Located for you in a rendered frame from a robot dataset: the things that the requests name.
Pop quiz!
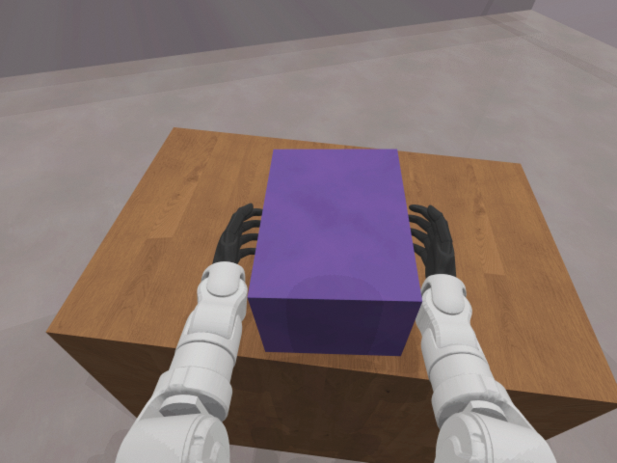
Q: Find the right robot hand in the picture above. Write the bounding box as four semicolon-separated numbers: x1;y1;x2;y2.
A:
408;204;456;278

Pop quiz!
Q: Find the robot left upper arm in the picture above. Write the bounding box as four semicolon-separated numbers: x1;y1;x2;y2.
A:
117;413;230;463

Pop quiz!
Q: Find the robot right upper arm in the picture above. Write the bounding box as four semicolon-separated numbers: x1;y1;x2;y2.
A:
434;411;556;463

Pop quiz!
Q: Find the robot left forearm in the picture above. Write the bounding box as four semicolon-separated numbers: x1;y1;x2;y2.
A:
115;261;248;463

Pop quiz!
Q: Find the robot right forearm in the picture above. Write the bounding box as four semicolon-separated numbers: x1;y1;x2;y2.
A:
416;274;556;462

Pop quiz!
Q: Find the left robot hand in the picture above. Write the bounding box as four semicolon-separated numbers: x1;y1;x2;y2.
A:
212;204;263;264

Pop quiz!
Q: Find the carton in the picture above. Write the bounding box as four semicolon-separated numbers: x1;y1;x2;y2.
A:
248;149;422;356

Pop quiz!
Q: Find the pedestal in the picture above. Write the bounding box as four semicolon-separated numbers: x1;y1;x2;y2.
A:
46;127;617;463

